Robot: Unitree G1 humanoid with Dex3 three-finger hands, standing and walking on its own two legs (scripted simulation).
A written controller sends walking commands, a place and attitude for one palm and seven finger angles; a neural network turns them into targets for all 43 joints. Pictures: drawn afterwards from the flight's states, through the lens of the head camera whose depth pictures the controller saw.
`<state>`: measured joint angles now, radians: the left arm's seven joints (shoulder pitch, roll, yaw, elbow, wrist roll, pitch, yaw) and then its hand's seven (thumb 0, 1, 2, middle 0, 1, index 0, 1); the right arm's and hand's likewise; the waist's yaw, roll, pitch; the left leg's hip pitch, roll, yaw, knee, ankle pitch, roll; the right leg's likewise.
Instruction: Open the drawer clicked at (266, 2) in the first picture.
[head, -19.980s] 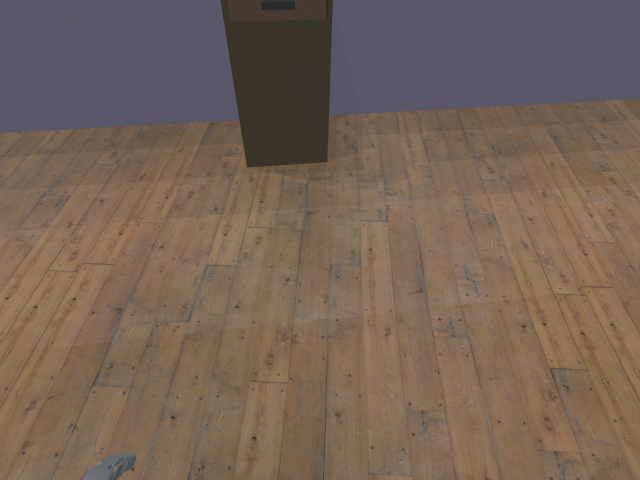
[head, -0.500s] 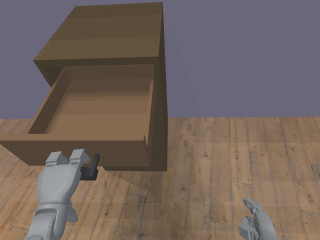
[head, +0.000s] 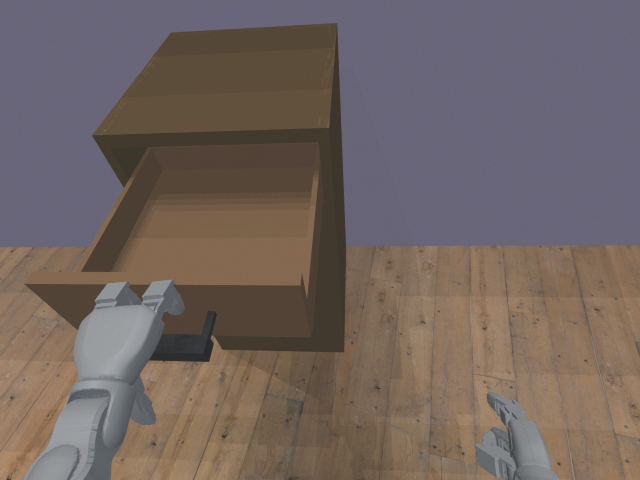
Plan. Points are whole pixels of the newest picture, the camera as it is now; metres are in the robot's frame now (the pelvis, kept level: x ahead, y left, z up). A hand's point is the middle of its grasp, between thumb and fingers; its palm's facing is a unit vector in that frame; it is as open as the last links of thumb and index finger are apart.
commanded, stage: lift the hand off the handle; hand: left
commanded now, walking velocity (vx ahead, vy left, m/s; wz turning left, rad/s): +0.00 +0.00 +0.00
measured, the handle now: (169, 332) +0.28 +0.26 +0.01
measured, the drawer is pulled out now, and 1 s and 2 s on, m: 0.29 0.29 0.29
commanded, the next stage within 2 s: draw the hand back to the body in 0.86 s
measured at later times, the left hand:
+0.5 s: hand (110, 297) +0.26 +0.27 +0.13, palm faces +0.13 -0.03 -0.99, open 13.7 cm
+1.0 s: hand (100, 292) +0.25 +0.27 +0.15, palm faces +0.07 -0.06 -1.00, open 13.8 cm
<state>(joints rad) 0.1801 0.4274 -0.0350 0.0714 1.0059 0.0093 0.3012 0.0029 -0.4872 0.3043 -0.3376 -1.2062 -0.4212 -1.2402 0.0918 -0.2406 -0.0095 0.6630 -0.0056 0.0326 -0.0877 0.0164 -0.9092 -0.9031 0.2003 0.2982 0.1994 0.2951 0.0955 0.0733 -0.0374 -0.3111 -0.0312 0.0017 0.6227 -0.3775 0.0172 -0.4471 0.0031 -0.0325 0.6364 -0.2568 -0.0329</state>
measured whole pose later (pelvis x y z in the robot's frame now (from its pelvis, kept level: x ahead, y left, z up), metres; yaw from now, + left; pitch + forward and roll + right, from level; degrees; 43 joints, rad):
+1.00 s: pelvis +0.01 +0.01 +0.02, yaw +1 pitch -2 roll +0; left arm 0.14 0.53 0.01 -0.31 0.86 0.14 -0.07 0.00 -0.49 0.30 -0.31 -1.20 -0.32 -1.20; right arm 0.06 -0.26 0.05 0.62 0.02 0.11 0.00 0.02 -0.91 -0.90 0.20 0.30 0.20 0.29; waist 0.13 0.13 0.02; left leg -0.07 -0.04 -0.01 0.38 -0.27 0.03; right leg -0.20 0.00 -0.04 0.39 -0.16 -0.01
